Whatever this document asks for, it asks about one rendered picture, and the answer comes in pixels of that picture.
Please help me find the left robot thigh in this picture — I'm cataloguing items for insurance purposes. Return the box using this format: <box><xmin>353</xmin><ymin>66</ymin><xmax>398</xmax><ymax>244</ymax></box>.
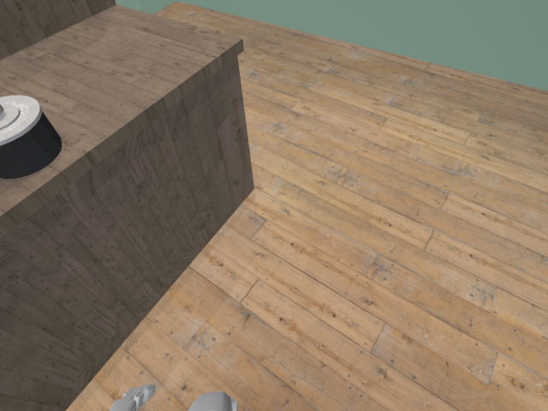
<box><xmin>188</xmin><ymin>391</ymin><xmax>238</xmax><ymax>411</ymax></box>

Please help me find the table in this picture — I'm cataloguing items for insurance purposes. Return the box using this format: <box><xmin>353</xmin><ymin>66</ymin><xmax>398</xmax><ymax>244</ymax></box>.
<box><xmin>0</xmin><ymin>0</ymin><xmax>254</xmax><ymax>411</ymax></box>

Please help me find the left robot hand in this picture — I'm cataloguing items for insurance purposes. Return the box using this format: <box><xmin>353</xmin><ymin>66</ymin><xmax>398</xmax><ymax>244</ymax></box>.
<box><xmin>109</xmin><ymin>384</ymin><xmax>156</xmax><ymax>411</ymax></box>

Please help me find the lid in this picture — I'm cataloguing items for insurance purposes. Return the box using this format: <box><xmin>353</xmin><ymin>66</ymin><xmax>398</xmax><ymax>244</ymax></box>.
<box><xmin>0</xmin><ymin>95</ymin><xmax>42</xmax><ymax>146</ymax></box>

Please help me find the pot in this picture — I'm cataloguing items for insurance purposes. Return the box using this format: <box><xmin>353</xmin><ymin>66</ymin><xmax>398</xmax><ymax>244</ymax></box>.
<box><xmin>0</xmin><ymin>111</ymin><xmax>62</xmax><ymax>179</ymax></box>

